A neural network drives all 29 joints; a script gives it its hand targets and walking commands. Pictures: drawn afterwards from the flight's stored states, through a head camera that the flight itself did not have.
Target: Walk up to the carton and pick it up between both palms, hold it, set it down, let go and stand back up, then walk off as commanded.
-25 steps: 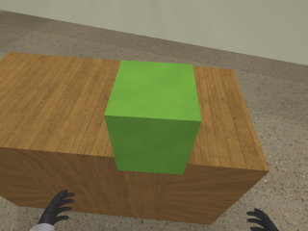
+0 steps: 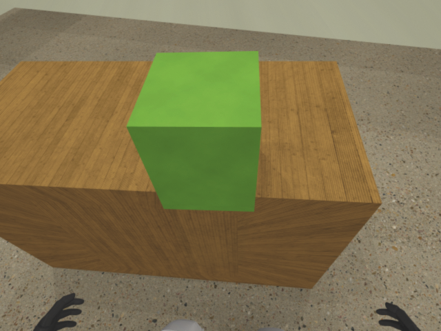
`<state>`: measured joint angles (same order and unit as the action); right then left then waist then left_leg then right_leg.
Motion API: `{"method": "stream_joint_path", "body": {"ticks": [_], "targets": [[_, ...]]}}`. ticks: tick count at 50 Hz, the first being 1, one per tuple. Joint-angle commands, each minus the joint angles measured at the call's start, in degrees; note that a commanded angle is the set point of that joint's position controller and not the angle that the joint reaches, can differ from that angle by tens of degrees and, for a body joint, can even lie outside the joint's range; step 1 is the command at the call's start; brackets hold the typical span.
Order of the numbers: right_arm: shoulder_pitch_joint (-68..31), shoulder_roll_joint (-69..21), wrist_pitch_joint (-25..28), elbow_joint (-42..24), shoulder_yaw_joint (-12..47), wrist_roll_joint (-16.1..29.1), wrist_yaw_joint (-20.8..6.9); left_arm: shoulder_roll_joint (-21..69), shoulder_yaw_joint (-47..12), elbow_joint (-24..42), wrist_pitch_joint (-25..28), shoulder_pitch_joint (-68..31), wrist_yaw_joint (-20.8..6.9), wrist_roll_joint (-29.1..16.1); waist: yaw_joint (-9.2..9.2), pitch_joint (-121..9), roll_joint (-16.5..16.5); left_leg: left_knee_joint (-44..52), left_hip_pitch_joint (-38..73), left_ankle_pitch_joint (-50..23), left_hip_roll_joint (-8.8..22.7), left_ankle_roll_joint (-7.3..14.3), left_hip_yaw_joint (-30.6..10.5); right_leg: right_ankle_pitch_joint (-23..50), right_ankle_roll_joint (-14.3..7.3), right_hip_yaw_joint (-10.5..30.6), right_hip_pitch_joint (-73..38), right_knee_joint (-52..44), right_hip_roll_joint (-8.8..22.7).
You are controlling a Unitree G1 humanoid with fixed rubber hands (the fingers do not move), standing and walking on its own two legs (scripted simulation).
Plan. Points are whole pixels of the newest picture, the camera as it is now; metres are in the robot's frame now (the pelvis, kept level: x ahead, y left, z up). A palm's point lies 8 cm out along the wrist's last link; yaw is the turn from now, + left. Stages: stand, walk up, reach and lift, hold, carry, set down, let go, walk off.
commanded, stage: walk off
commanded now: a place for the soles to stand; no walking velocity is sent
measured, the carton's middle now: (207, 135) +0.47 +0.03 +0.08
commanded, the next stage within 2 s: none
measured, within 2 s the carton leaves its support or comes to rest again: neither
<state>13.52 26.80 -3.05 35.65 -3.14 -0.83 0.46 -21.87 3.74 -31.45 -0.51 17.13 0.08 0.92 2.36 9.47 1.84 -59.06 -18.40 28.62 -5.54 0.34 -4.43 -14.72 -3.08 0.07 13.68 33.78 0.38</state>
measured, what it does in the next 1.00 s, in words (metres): walks backwards: left foot, then right foot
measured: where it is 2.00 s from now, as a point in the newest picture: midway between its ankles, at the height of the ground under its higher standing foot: outside the picture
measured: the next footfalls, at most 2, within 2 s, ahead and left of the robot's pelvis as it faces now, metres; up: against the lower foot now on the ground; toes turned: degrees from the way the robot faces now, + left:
left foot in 0.32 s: -0.06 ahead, +0.15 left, +0.00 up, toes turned -4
right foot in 0.74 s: -0.15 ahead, -0.12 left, +0.00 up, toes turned +6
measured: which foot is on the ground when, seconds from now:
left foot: up 0.00-0.30, down 0.32-0.74, up 0.76-1.00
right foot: down 0.00-0.34, up 0.36-0.72, down 0.74-1.00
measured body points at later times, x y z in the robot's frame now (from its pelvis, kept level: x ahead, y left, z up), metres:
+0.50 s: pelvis -0.14 +0.03 -0.01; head -0.10 +0.04 +0.44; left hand -0.01 +0.35 -0.10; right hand -0.03 -0.30 -0.08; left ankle -0.10 +0.15 -0.73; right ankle -0.11 -0.10 -0.65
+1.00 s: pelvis -0.29 -0.03 -0.02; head -0.24 -0.08 +0.43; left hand -0.12 +0.28 -0.05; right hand -0.18 -0.37 -0.13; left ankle -0.28 +0.13 -0.65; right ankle -0.19 -0.12 -0.73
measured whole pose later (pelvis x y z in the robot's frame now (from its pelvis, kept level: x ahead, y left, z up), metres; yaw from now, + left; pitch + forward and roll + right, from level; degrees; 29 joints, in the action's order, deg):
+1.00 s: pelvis -0.29 -0.03 -0.02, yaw +1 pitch -5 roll +3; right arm 15.0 29.2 -4.0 36.1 -3.1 -1.4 0.1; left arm -23.4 4.4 -31.6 -1.5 10.7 0.6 0.9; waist 2.4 11.4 2.6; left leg -71.0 -27.2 25.7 -8.1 0.3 -7.8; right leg -14.6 -2.2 5.3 22.1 41.8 -1.6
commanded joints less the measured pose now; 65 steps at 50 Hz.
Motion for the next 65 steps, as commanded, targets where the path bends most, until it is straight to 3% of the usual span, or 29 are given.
{"method": "stream_joint_path", "body": {"ticks": [1, 6, 10, 14, 15, 16, 17, 18, 19, 20, 21, 22, 25, 29, 32, 34, 35, 36, 37, 38, 39, 42, 46, 50, 58, 62, 63, 64, 65], "targets": [[3.9, 10.1, -0.4, -0.9, -3.6, -0.1, 0.0, -15.4, 4.1, 2.7, 0.1, -8.6, 1.6, 0.4, -3.99, -2.6, -9.8, -16.1, -7.8, 1.2, -2.3, -0.5, -5.4, 16.2, -9.1, 15.4, 6.1, -10.8, 12.8], [4.7, 9.0, -0.4, -1.3, -3.5, -0.3, 0.0, -15.1, 4.6, 1.6, -0.4, -4.2, 1.4, 0.2, -5.05, -7.1, -9.3, -7.6, -8.3, 3.6, -1.3, -1.3, -2.2, 12.6, -10.7, 18.1, -1.5, -10.3, 13.5], [8.3, 9.3, -0.2, -0.1, -3.9, -0.4, -0.4, -16.0, 4.9, 1.6, -1.0, -7.0, 1.4, 0.8, -3.45, -8.0, -11.5, 3.5, -3.3, 2.5, 2.1, -0.1, -0.4, 10.1, -10.6, 17.1, 2.0, -11.4, 14.2], [14.6, 8.0, 0.6, 2.6, -3.9, -0.1, -0.9, -16.0, 4.5, 1.1, -1.8, -8.8, 0.9, 1.2, -1.05, -13.8, -13.4, 26.2, 7.8, -6.3, 3.8, 2.2, 0.7, 6.5, -6.6, 13.0, 4.3, -7.5, 10.4], [16.4, 9.3, 1.1, 3.6, -4.6, -1.0, -0.9, -14.7, 4.1, 0.9, -2.1, -9.0, 1.0, 0.9, 0.23, -14.0, -8.9, 32.6, 13.3, -9.9, 4.7, 2.7, -3.3, 1.1, -4.5, 11.3, 11.8, -1.3, 8.0], [14.2, 11.5, 1.1, 3.1, -4.9, -2.0, -0.9, -11.7, 3.6, 0.0, -2.6, -6.5, 1.3, 0.3, -0.63, -11.4, 3.5, 36.6, 13.3, -5.2, 8.7, 3.3, -12.7, -12.7, -1.6, 7.3, 20.5, 8.3, 0.2], [9.5, 14.9, 1.2, -0.1, -5.1, -2.9, -0.4, -11.0, 3.8, 0.3, -3.0, -4.8, 1.4, 0.2, -1.22, -8.8, 11.1, 41.2, 4.9, -0.2, 21.5, 7.8, -28.6, -20.6, 1.3, 3.5, 24.5, 24.1, -8.3], [7.0, 18.6, 1.0, -1.4, -5.6, -2.5, -0.4, -14.6, 4.7, 0.5, -2.9, -8.4, 2.0, 0.7, 2.03, -5.1, 9.2, 49.1, -9.8, 10.6, 25.5, 11.0, -37.3, -23.3, 1.4, 10.9, 17.6, 33.9, -11.0], [0.6, 16.7, 1.4, -3.0, -4.8, -2.8, 0.2, -15.9, 4.6, 0.6, -2.6, -8.5, 2.2, 0.7, -0.86, 0.0, 4.9, 48.4, -15.9, 9.5, 24.0, 10.7, -34.3, -18.4, 1.1, 14.4, 15.9, 38.8, -10.7], [-4.6, 14.2, 1.8, -2.9, -3.7, -3.0, 0.8, -14.8, 4.0, -0.6, -2.4, -5.7, 2.1, -0.1, -3.88, 2.6, 1.0, 44.2, -15.5, 1.9, 21.6, 9.7, -25.2, -13.4, 1.0, 14.2, 17.6, 42.3, -10.3], [-7.6, 11.5, 2.1, -3.3, -3.0, -3.1, 0.8, -14.1, 4.0, -2.3, -2.1, -0.8, 1.8, -0.7, -6.10, 0.3, 1.9, 40.0, -11.2, -4.4, 18.3, 9.0, -16.8, -10.3, 1.5, 12.4, 18.8, 44.7, -10.4], [-6.8, 10.9, 2.0, -4.1, -3.1, -2.7, 1.0, -14.1, 4.7, -2.8, -2.1, 2.2, 1.4, -0.5, -6.05, -3.1, 3.4, 38.4, -7.4, -6.0, 17.7, 9.5, -13.9, -8.8, 2.5, 10.5, 17.7, 46.5, -10.9], [-0.3, 9.7, 2.1, -4.8, -2.7, -1.7, 0.9, -13.8, 4.4, -1.1, -1.5, 2.1, 1.3, -0.6, -2.37, -5.9, 3.8, 33.6, 3.1, -20.6, 18.5, 12.5, -14.7, -11.3, 3.8, 9.9, 17.9, 40.2, -8.9], [1.7, 10.9, 1.7, -3.4, -3.0, -1.4, 0.9, -12.5, 3.6, -0.2, -0.9, 1.7, 1.5, -0.9, -1.03, -7.5, 7.2, 30.3, 8.6, -34.7, 21.0, 14.9, -15.4, -15.7, 3.1, 8.5, 16.2, 26.5, -6.5], [0.1, 11.9, 1.5, -3.6, -3.2, -1.5, 0.5, -11.7, 3.6, -0.6, -0.6, 4.4, 1.5, -0.8, -2.61, -10.0, 11.2, 29.2, 6.9, -40.8, 21.5, 14.5, -15.1, -16.5, 2.0, 6.6, 9.6, 14.9, -3.7], [-1.5, 12.7, 1.0, -3.3, -3.3, -1.2, 0.2, -10.7, 3.6, -2.2, -0.5, 7.3, 1.3, -0.5, -4.80, -10.3, 12.2, 27.2, 1.8, -36.5, 19.1, 12.1, -12.0, -11.5, 1.6, 3.1, 2.3, 4.3, -3.6], [-2.3, 12.3, 0.6, -3.1, -3.3, -1.0, 0.1, -10.9, 3.9, -3.0, -0.3, 8.8, 1.2, 0.1, -5.99, -9.1, 10.8, 24.2, -2.6, -30.0, 17.5, 10.0, -10.1, -7.3, 1.6, 4.4, -1.7, -1.9, -2.8], [-1.7, 10.2, 0.1, -3.1, -3.1, -1.1, 0.2, -12.5, 4.2, -3.0, 0.0, 8.9, 1.1, 0.6, -6.15, -6.9, 4.8, 15.8, -9.8, -15.2, 12.9, 6.8, -6.7, -6.3, 1.7, 12.2, -3.2, -6.7, -0.3], [0.5, 7.5, -0.2, -3.0, -2.6, -0.8, 0.4, -16.0, 4.5, -1.6, 0.3, 6.9, 1.1, 1.3, -4.78, -4.0, -11.4, 3.7, -18.7, 4.7, 2.6, 3.5, 0.0, -4.0, -0.2, 27.1, -0.6, -13.2, 8.0], [0.1, 8.1, -0.4, -2.4, -2.7, -1.1, 0.9, -19.9, 5.2, 0.3, 0.5, 2.4, 1.3, 1.5, -4.37, -2.4, -10.6, -6.5, -16.1, 6.5, 0.1, 0.8, -1.8, -8.8, -4.8, 36.8, 11.0, -18.3, 17.4], [-1.7, 10.3, -0.6, -1.6, -3.4, -1.5, 1.1, -20.8, 5.7, 0.2, 0.0, 0.9, 1.4, 1.8, -5.71, 0.4, -8.0, -10.8, -12.1, 4.7, -0.1, 1.7, -6.2, -16.9, -6.9, 38.1, 19.6, -20.4, 17.8], [4.7, 12.1, -0.6, 1.0, -4.2, 0.2, 0.2, -17.4, 4.4, 0.7, 0.6, -7.4, 1.9, 0.5, -1.39, 2.7, -6.6, -15.0, -13.8, -4.5, -1.5, 0.4, -8.6, -18.4, -2.1, 25.3, 15.7, -15.9, 8.3], [6.7, 11.8, -0.5, 0.9, -3.9, 0.2, -0.4, -15.7, 5.1, 0.7, 0.6, -5.1, 1.7, -0.1, -3.37, -2.9, -8.5, -16.6, -17.3, -4.2, -2.4, -0.9, -7.6, -15.7, -4.8, 25.8, 2.6, -13.0, 9.1], [6.5, 11.2, -0.4, 0.7, -3.8, -0.1, -0.4, -15.8, 5.4, 0.3, 0.6, -2.4, 2.1, -0.4, -4.82, -6.1, -9.0, -15.6, -17.7, -2.1, -1.6, -1.0, -6.9, -11.9, -5.0, 28.3, -1.7, -11.3, 11.2], [11.0, 10.8, -0.7, 1.4, -4.3, -1.1, -1.7, -18.3, 6.3, 1.6, 0.1, -7.2, 2.1, 0.9, -1.66, -5.5, -12.8, -4.5, -5.4, -1.3, 3.6, 0.1, 0.0, -20.8, -6.8, 25.0, 13.5, -14.4, 11.6], [15.6, 9.9, -0.3, 3.9, -4.4, -1.0, -2.4, -19.0, 5.9, 1.2, -0.8, -7.4, 1.9, 1.3, 0.02, -9.6, -15.6, 13.8, 7.7, -2.6, 4.4, 2.7, 3.7, -20.5, -3.7, 20.4, 18.5, -14.9, 10.9], [17.2, 10.3, -0.1, 4.4, -4.9, -1.0, -2.4, -18.6, 5.7, 0.8, -1.1, -7.1, 2.0, 1.3, 1.06, -10.2, -14.0, 19.1, 13.0, -5.1, 4.2, 3.4, 3.1, -21.5, -1.9, 18.8, 22.2, -11.9, 9.4], [16.9, 11.1, 0.1, 4.6, -5.0, -1.6, -2.2, -16.4, 5.1, 0.3, -1.5, -4.6, 2.2, 1.0, 1.16, -10.1, -7.0, 23.7, 14.3, -3.9, 4.6, 4.1, -1.3, -25.5, -0.7, 17.5, 26.3, -3.4, 5.1], [14.8, 13.0, 0.3, 3.6, -5.0, -2.3, -1.9, -13.0, 4.7, -0.4, -1.8, -2.4, 2.4, 0.3, 0.61, -9.4, 6.8, 31.3, 7.8, 8.4, 10.7, 7.0, -13.6, -27.0, 1.1, 10.5, 28.1, 17.3, -4.9]]}}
